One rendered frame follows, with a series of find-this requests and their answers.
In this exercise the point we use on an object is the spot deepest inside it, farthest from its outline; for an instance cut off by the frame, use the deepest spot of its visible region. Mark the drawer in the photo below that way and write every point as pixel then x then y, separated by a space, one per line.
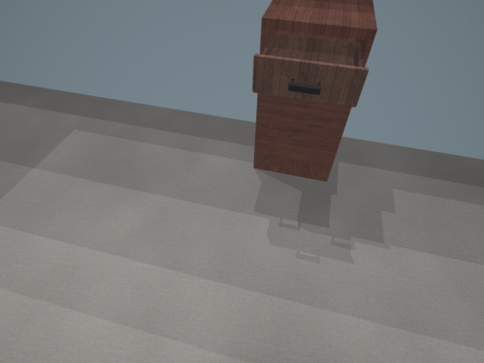
pixel 335 64

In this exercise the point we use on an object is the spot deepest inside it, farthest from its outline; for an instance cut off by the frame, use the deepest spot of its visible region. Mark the cabinet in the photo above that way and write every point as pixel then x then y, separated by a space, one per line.
pixel 300 137

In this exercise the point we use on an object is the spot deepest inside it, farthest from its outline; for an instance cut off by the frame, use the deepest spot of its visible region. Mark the handle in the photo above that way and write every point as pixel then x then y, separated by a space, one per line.
pixel 304 88

